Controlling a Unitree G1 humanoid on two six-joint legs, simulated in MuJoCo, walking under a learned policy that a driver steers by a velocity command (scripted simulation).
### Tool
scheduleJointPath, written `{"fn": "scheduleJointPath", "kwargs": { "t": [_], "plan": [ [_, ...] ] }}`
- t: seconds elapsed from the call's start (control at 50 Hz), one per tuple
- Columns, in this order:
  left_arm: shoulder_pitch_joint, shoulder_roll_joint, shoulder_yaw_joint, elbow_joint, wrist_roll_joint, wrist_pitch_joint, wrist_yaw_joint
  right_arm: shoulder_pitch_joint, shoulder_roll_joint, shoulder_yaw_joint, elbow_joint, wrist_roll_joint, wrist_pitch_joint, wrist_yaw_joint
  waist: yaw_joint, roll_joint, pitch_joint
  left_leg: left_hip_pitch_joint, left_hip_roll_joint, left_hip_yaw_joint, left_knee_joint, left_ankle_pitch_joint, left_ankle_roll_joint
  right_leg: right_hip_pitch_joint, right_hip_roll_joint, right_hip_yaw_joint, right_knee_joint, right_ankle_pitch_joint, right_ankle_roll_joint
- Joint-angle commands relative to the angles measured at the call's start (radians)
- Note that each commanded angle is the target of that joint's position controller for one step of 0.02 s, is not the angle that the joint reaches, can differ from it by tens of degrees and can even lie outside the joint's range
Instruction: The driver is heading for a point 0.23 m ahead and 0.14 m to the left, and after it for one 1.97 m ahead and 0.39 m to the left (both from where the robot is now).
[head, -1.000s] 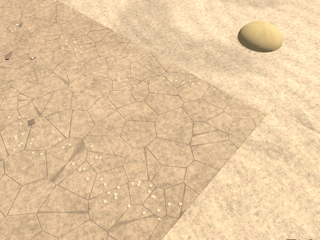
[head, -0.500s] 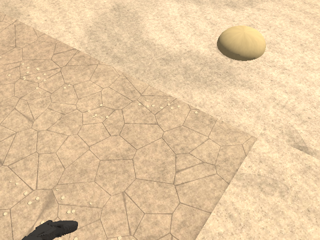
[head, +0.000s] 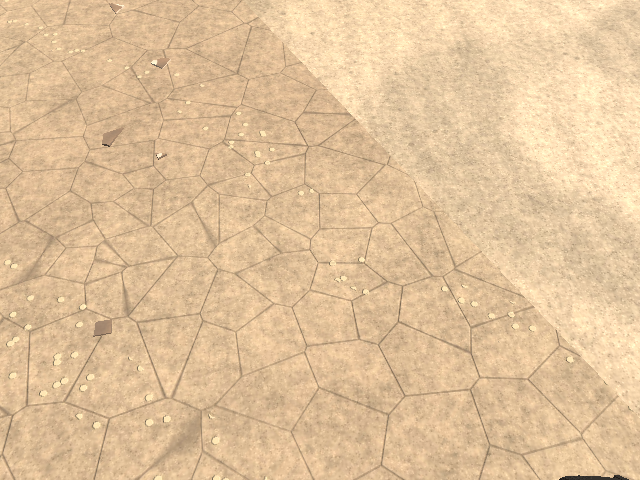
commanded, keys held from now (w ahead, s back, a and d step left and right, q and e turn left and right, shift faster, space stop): w+q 0.04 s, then q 0.52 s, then no key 0.44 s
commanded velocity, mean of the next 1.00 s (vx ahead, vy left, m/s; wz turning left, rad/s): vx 0.14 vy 0.00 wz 0.44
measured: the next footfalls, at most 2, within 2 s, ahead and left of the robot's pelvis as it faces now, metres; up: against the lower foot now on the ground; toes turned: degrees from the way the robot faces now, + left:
right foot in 0.40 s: +0.38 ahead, -0.08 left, +0.00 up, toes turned +26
left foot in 0.80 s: +0.26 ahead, +0.14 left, +0.00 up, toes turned +25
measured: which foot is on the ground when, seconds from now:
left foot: down 0.00-0.42, up 0.44-0.78, down 0.80-1.00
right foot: down 0.00-0.02, up 0.04-0.38, down 0.40-1.00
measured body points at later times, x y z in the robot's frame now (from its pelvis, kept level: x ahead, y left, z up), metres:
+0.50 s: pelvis +0.24 +0.00 -0.02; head +0.28 +0.00 +0.43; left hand +0.36 +0.30 -0.10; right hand +0.44 -0.25 -0.13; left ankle +0.11 +0.08 -0.68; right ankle +0.38 -0.07 -0.74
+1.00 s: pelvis +0.27 +0.04 -0.01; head +0.28 +0.06 +0.44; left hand +0.26 +0.34 -0.13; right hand +0.52 -0.11 -0.11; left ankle +0.22 +0.13 -0.74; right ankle +0.35 -0.09 -0.74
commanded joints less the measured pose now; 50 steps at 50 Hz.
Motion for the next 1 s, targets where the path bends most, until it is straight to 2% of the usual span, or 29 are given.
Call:
{"fn": "scheduleJointPath", "kwargs": {
  "t": [0.02,0.04,0.06,0.08,0.1,0.14,0.2,0.26,0.32,0.38,0.4,0.42,0.44,0.46,0.48,0.5,0.52,0.56,0.62,0.68,0.76,0.78,0.8,0.82,0.84,0.88,0.9,0.96,1.0],
  "plan": [
    [0.035,0.035,-0.002,-0.050,0.043,-0.019,-0.008,0.329,-0.249,-0.088,0.049,0.014,-0.002,-0.041,-0.155,0.171,-0.187,0.676,0.086,-0.162,0.103,0.371,0.148,-0.514,-0.067,0.097,0.739,0.221,-0.039],
    [0.130,0.037,-0.027,-0.106,0.034,-0.060,-0.027,0.351,-0.317,-0.093,0.007,0.016,-0.020,-0.033,-0.116,0.248,-0.434,0.974,0.309,-0.669,0.087,0.343,0.414,-0.799,0.072,0.280,1.035,-0.107,0.015],
    [-0.060,0.126,-0.008,-0.162,-0.023,-0.088,-0.028,0.428,-0.264,-0.088,0.015,0.008,-0.017,-0.030,-0.229,0.091,-0.470,0.994,0.327,-0.752,-0.102,0.167,0.408,-0.915,0.062,0.377,0.991,0.002,0.014],
    [-0.160,0.127,-0.012,-0.200,-0.039,-0.094,-0.023,0.349,-0.225,-0.077,0.027,0.012,-0.019,-0.038,-0.203,0.032,-0.304,0.899,0.291,-0.647,-0.130,0.125,0.341,-1.001,0.015,0.365,0.904,0.073,-0.002],
    [-0.178,0.125,-0.013,-0.191,-0.011,-0.086,-0.009,0.222,-0.180,-0.058,0.001,0.012,-0.020,-0.046,-0.143,-0.072,-0.190,0.706,0.256,-0.542,-0.134,0.236,0.283,-0.956,-0.021,0.352,0.819,0.146,0.001],
    [-0.120,0.134,-0.001,-0.182,0.027,-0.052,0.000,0.108,-0.166,-0.050,-0.034,-0.006,-0.020,-0.061,-0.051,-0.058,-0.113,0.395,0.227,-0.434,-0.133,0.508,0.269,-0.772,-0.056,0.370,0.711,0.179,0.023],
    [-0.096,0.094,-0.010,-0.182,0.038,-0.037,-0.002,0.106,-0.178,-0.055,-0.024,-0.010,-0.028,-0.080,-0.029,-0.040,-0.091,0.230,0.117,-0.282,-0.139,0.668,0.201,-0.704,-0.032,0.337,0.497,0.344,0.024],
    [-0.229,0.022,-0.033,-0.218,0.042,-0.049,-0.009,0.111,-0.170,-0.054,-0.010,0.008,0.005,-0.114,-0.077,0.033,-0.114,0.129,-0.019,-0.162,-0.127,0.495,0.109,-0.490,0.068,0.284,0.015,0.682,0.044],
    [-0.271,0.056,-0.018,-0.230,0.015,-0.046,-0.028,0.162,-0.182,-0.060,0.015,0.009,0.027,-0.119,-0.101,0.078,-0.150,0.196,0.024,-0.259,-0.096,0.319,0.082,-0.398,0.115,0.317,-0.147,0.762,0.042],
    [-0.214,0.103,0.008,-0.221,0.031,-0.044,-0.027,0.124,-0.142,-0.055,0.002,0.008,0.031,-0.120,-0.052,0.097,-0.125,0.268,0.030,-0.367,0.028,0.206,0.039,-0.356,0.086,0.370,-0.251,0.734,-0.008],
    [-0.168,0.115,0.013,-0.211,0.045,-0.049,-0.022,0.111,-0.118,-0.050,-0.012,0.006,0.031,-0.118,-0.029,0.073,-0.146,0.253,-0.017,-0.359,0.120,0.142,0.008,-0.263,0.050,0.373,-0.304,0.849,-0.036],
    [-0.097,0.160,0.021,-0.214,0.064,-0.050,-0.012,0.115,-0.071,-0.035,-0.043,-0.014,0.026,-0.115,-0.015,-0.043,-0.244,0.141,-0.091,-0.298,0.334,-0.118,-0.038,-0.041,-0.119,0.503,-0.251,1.190,-0.099],
    [-0.074,0.171,0.019,-0.210,0.084,-0.035,-0.014,0.313,-0.028,-0.021,-0.031,-0.004,0.021,-0.107,-0.096,-0.312,-0.384,-0.077,-0.218,-0.250,0.622,-0.761,-0.097,0.212,-0.389,0.820,-0.233,1.415,-0.311],
    [-0.101,0.150,0.023,-0.220,0.043,-0.018,-0.018,0.368,-0.139,-0.038,-0.007,0.002,0.028,-0.097,-0.104,-0.273,-0.418,-0.136,-0.132,-0.242,0.754,-0.720,-0.123,0.172,-0.426,0.943,-0.284,1.069,-0.354],
    [-0.146,0.093,0.010,-0.241,0.034,-0.005,-0.013,0.261,-0.202,-0.061,-0.007,0.013,0.049,-0.100,-0.069,-0.188,-0.292,-0.180,-0.093,-0.195,0.810,-0.629,-0.150,0.069,-0.342,0.808,-0.315,0.838,-0.312],
    [-0.189,0.067,-0.001,-0.243,0.040,0.011,-0.009,0.202,-0.202,-0.066,-0.016,0.014,0.071,-0.111,-0.072,-0.138,-0.220,-0.187,-0.065,-0.158,0.808,-0.551,-0.161,-0.041,-0.278,0.706,-0.348,0.663,-0.269],
    [-0.236,0.055,-0.006,-0.247,0.039,0.023,-0.006,0.180,-0.194,-0.069,-0.025,0.012,0.091,-0.118,-0.080,-0.142,-0.152,-0.173,-0.043,-0.142,0.787,-0.509,-0.170,-0.149,-0.239,0.636,-0.383,0.565,-0.254],
    [-0.270,0.090,0.007,-0.243,0.051,0.033,0.002,0.186,-0.138,-0.058,-0.038,0.010,0.104,-0.118,-0.099,-0.195,-0.092,-0.071,-0.037,-0.080,0.698,-0.453,-0.172,-0.304,-0.171,0.496,-0.438,0.546,-0.236],
    [-0.256,0.095,0.012,-0.227,0.047,0.032,0.001,0.172,-0.089,-0.040,-0.045,-0.003,0.090,-0.112,-0.086,-0.188,-0.137,0.008,-0.025,-0.060,0.533,-0.448,-0.159,-0.286,-0.184,0.440,-0.437,0.623,-0.272],
    [-0.259,0.111,0.018,-0.213,0.030,0.039,-0.005,0.147,-0.085,-0.030,-0.050,-0.010,0.082,-0.098,-0.070,-0.191,-0.167,0.093,-0.011,-0.049,0.356,-0.398,-0.132,-0.269,-0.211,0.434,-0.437,0.590,-0.286],
    [-0.258,0.107,0.010,-0.181,0.007,0.055,-0.016,0.206,-0.086,-0.035,-0.015,-0.017,0.077,-0.075,-0.109,-0.176,-0.142,0.289,-0.050,0.009,0.035,-0.243,-0.067,-0.338,-0.183,0.397,-0.384,0.425,-0.224],
    [-0.216,0.075,0.000,-0.156,0.005,0.055,-0.021,0.209,-0.098,-0.035,-0.016,-0.028,0.076,-0.074,-0.109,-0.140,-0.121,0.350,-0.030,-0.037,-0.060,-0.195,-0.038,-0.391,-0.146,0.365,-0.341,0.361,-0.154],
    [-0.184,0.015,-0.019,-0.158,0.030,0.051,-0.033,0.211,-0.164,-0.042,-0.033,-0.042,0.074,-0.084,-0.070,0.061,-0.125,0.405,0.161,-0.294,-0.162,-0.132,0.022,-0.479,-0.054,0.258,-0.131,0.263,-0.052],
    [-0.203,0.019,-0.018,-0.182,0.037,0.044,-0.030,0.122,-0.189,-0.040,-0.051,-0.052,0.070,-0.084,-0.051,0.220,-0.067,0.194,0.294,-0.449,-0.240,-0.225,0.154,-0.470,0.023,0.255,-0.087,0.155,-0.008],
    [-0.259,0.075,-0.006,-0.180,0.033,0.046,-0.024,0.058,-0.149,-0.030,-0.069,-0.064,0.053,-0.083,-0.076,0.163,-0.022,0.119,0.248,-0.407,-0.260,-0.311,0.159,-0.407,-0.001,0.314,0.002,0.191,-0.002],
    [-0.225,0.065,-0.001,-0.142,0.033,0.050,-0.021,0.013,-0.106,-0.016,-0.050,-0.054,0.024,-0.084,-0.052,0.143,-0.030,0.170,0.169,-0.300,-0.225,-0.247,0.093,-0.400,0.004,0.320,-0.008,0.263,0.001],
    [-0.212,0.069,0.001,-0.132,0.040,0.052,-0.020,0.011,-0.095,-0.012,-0.038,-0.044,0.014,-0.083,-0.053,0.143,-0.037,0.202,0.159,-0.275,-0.194,-0.120,0.081,-0.392,-0.001,0.328,-0.015,0.286,0.011],
    [-0.178,0.034,-0.014,-0.108,0.028,0.047,-0.032,0.039,-0.071,-0.003,-0.007,-0.027,0.012,-0.080,-0.044,0.088,-0.098,0.293,0.133,-0.218,-0.096,0.198,0.077,-0.306,0.000,0.315,-0.142,0.350,0.028],
    [-0.175,0.051,-0.017,-0.097,0.032,0.043,-0.036,0.072,-0.070,-0.005,0.011,-0.020,0.015,-0.078,-0.053,0.046,-0.125,0.312,0.091,-0.200,-0.066,0.121,0.024,-0.206,-0.016,0.331,-0.265,0.626,0.023]
  ]
}}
